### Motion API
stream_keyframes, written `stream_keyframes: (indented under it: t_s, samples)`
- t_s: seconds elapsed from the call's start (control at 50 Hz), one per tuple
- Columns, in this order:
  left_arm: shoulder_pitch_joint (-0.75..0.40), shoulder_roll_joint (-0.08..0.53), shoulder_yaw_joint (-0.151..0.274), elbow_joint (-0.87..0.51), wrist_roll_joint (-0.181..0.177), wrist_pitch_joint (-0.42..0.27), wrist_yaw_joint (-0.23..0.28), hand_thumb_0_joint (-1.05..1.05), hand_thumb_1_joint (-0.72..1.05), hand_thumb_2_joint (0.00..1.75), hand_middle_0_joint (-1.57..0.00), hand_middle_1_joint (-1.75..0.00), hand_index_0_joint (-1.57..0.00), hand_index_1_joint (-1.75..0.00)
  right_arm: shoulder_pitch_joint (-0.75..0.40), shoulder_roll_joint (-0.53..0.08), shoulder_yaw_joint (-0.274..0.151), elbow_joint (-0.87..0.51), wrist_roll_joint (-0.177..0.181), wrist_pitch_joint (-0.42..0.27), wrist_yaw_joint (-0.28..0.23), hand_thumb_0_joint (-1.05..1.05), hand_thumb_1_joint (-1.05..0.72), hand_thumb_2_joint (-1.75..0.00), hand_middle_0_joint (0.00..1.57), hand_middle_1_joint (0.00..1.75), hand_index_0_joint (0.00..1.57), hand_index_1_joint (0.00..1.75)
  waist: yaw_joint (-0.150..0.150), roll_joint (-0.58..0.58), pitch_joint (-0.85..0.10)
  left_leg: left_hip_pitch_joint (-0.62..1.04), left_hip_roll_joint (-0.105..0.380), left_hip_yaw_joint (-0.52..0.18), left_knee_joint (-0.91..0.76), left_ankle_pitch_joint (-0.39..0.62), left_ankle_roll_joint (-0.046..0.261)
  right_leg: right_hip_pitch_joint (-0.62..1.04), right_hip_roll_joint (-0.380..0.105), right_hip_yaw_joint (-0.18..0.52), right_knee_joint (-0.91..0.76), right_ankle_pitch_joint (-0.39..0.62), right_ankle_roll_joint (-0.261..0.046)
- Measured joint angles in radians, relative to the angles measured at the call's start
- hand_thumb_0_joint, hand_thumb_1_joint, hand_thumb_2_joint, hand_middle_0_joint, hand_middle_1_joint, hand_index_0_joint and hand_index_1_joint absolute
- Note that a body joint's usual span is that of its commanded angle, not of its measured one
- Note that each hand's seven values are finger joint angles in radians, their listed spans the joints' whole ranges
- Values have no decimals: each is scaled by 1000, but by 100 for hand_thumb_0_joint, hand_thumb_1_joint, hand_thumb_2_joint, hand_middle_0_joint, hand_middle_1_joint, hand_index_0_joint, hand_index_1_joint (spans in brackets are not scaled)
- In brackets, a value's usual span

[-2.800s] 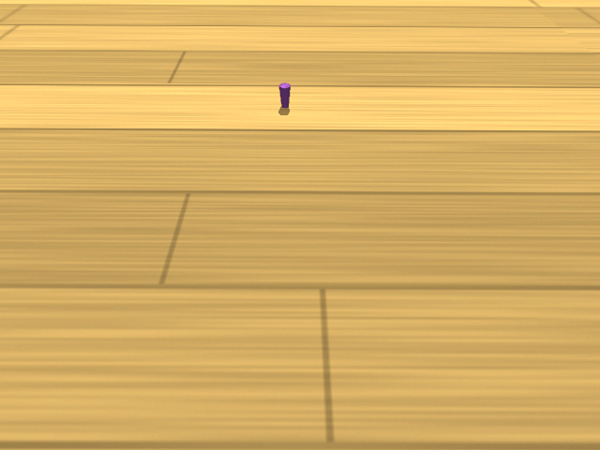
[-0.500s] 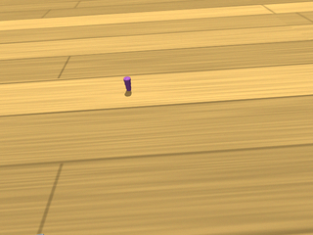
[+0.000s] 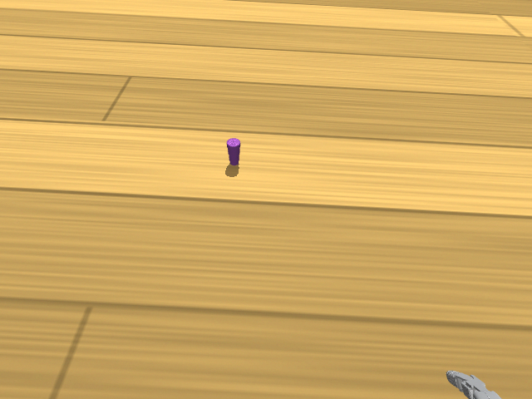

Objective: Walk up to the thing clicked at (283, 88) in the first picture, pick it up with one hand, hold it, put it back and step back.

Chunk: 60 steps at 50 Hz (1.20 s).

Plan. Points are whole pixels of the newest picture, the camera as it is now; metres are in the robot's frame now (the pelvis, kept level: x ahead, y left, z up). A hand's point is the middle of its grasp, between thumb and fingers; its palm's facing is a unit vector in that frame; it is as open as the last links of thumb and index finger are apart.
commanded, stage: walk up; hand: left
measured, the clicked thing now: (233, 152) +1.41 +0.21 -0.68
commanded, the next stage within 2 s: none
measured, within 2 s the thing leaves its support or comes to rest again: neither
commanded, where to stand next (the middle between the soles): +1.04 +0.00 m, yaw -3 degrees
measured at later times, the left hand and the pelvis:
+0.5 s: hand (163, 273) +0.37 +0.22 -0.10, palm faces -0.04 -0.91 -0.41, open 7.4 cm; pelvis +0.26 -0.05 +0.01, yaw -2 degrees
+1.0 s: hand (156, 214) +0.54 +0.28 -0.13, palm faces -0.07 -0.94 -0.34, open 7.4 cm; pelvis +0.48 +0.01 +0.02, yaw -1 degrees
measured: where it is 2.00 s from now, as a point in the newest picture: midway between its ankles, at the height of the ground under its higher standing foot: (268, 244)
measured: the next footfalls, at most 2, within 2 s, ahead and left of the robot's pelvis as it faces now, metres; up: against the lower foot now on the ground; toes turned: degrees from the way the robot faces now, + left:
right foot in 0.34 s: +0.35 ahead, -0.17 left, +0.00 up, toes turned -8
left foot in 0.78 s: +0.54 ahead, +0.12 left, +0.00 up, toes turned +6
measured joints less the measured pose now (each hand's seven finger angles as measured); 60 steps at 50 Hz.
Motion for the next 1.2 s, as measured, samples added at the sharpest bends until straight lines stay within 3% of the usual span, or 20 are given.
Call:
stream_keyframes:
  t_s: [0.04, 0.08, 0.18, 0.3, 0.34, 0.38, 0.4, 0.44, 0.48, 0.64, 0.76, 0.78, 0.82, 0.88, 0.92, 1.08, 1.2]
  samples:
    - [-15, 4, -7, -3, -7, -6, -2, 1, 90, 90, -21, -29, -20, -30, 17, 17, 13, -5, 11, -1, -10, 1, -91, -90, 21, 30, 21, 30, -11, -21, 1, 65, -8, 17, -48, -14, -2, -105, 3, 25, 94, 62, -7]
    - [-28, 4, -8, -12, -8, -13, -8, 1, 91, 90, -21, -29, -20, -30, 43, 26, 25, -6, 15, -4, -17, 1, -91, -90, 21, 30, 21, 30, -22, -34, -4, 130, -16, 31, -103, -20, -4, -190, -14, 20, 75, 98, 2]
    - [-81, -1, -1, -36, 4, -8, -36, 1, 91, 90, -21, -29, -20, -30, 118, 17, 34, 6, 9, -7, -18, 1, -90, -90, 21, 30, 21, 30, -51, -29, -7, 259, -25, 41, -192, -58, -6, -302, -64, -17, -159, 174, 32]
    - [-131, -7, 16, -35, 11, -8, -55, 1, 90, 90, -21, -29, -20, -30, 188, -14, 25, 30, 9, 7, -14, 1, -90, -90, 21, 31, 21, 30, -81, 4, -15, 366, -11, 43, -186, -167, -46, -268, -59, -47, -424, 336, 20]
    - [-136, -4, 21, -35, 13, -14, -53, 1, 90, 90, -21, -29, -20, -30, 211, -23, 22, 34, 8, 16, -19, 1, -90, -90, 21, 31, 21, 30, -85, 17, -26, 379, 6, 40, -118, -242, -56, -213, -37, -65, -475, 349, 8]
    - [-154, -21, 29, -40, 16, -29, -38, 0, 90, 90, -21, -29, -20, -30, 207, -32, 18, 49, 10, 29, -30, 1, -90, -90, 21, 30, 21, 30, -78, 60, -12, 319, 40, -5, 89, -286, -26, -206, -5, -88, -408, 312, 14]
    - [-159, -28, 27, -49, 13, -35, -33, 0, 90, 90, -21, -29, -20, -30, 199, -31, 21, 55, 11, 37, -34, 1, -91, -90, 21, 30, 21, 30, -72, 64, -6, 265, 24, -36, 220, -290, -15, -200, -5, -89, -386, 282, 14]
    - [-157, -47, 15, -64, 3, -42, -25, 0, 90, 90, -21, -29, -20, -30, 182, -34, 28, 66, 15, 45, -39, 1, -91, -90, 21, 30, 20, 30, -60, 76, 3, 160, -9, -80, 413, -250, -2, -158, -5, -94, -401, 256, 13]
    - [-141, -61, 4, -73, 0, -43, -19, 0, 90, 90, -21, -29, -20, -30, 163, -36, 32, 69, 18, 47, -37, 1, -91, -90, 20, 30, 20, 30, -49, 89, 1, 70, -11, -93, 467, -191, 1, -104, 0, -100, -453, 255, 12]
    - [-57, -45, 3, -65, 14, -38, -19, 0, 90, 90, -21, -30, -20, -30, 109, -23, 23, 47, -7, 49, 3, 1, -91, -90, 21, 30, 20, 30, -23, 83, -15, -99, 59, -86, 142, -39, -37, 52, 20, -123, -585, 215, 14]
    - [-7, -7, 14, -43, 17, -27, -22, 1, 90, 90, -21, -30, -20, -30, 98, -27, 8, 52, -10, 40, 18, 1, -91, -90, 21, 30, 20, 30, -2, 50, -30, -24, 61, -50, -60, 47, -20, 131, -2, -130, -533, 90, 56]
    - [2, -1, 15, -39, 17, -23, -21, 1, 90, 90, -21, -30, -20, -30, 100, -31, 6, 47, -11, 34, 16, 1, -91, -90, 21, 30, 20, 30, -4, 43, -35, 6, 52, -42, -82, 48, -16, 134, -12, -128, -496, 53, 62]
    - [-3, 9, 18, -21, 14, -8, -12, 1, 90, 90, -21, -30, -20, -30, 89, -24, -1, 38, -17, 15, 1, 1, -91, -90, 21, 30, 20, 30, -13, 4, -23, 14, 19, -19, -26, 26, -22, 77, -46, -82, -301, 0, 37]
    - [-28, 10, 5, -3, 3, 8, 1, 1, 90, 90, -21, -29, -20, -30, 90, -7, 7, 15, 3, 2, -15, 1, -91, -90, 21, 30, 20, 30, -35, -10, -8, 51, 10, -13, -12, -29, -15, -73, 6, -2, 17, 5, 5]
    - [-41, 14, 1, -3, -4, 3, 0, 1, 90, 90, -21, -29, -20, -30, 101, 8, 21, 8, 8, 0, -24, 1, -91, -90, 21, 30, 21, 30, -41, -30, -3, 102, 1, 0, -60, -32, -13, -153, 9, 9, 68, 51, -1]
    - [-86, -11, 0, -25, 9, 8, -32, 1, 91, 90, -21, -29, -20, -30, 160, 7, 36, 2, 5, 3, -29, 1, -90, -90, 21, 30, 21, 30, -62, -23, 10, 263, -19, 33, -175, -77, -15, -281, -51, -31, -235, 186, 30]
    - [-109, -24, 12, -37, 13, -9, -38, 1, 90, 90, -21, -29, -20, -30, 208, -13, 34, 2, 9, 26, -31, 1, -90, -90, 21, 31, 21, 30, -75, 19, 2, 316, 2, 31, -75, -218, -47, -187, -18, -66, -461, 309, 8]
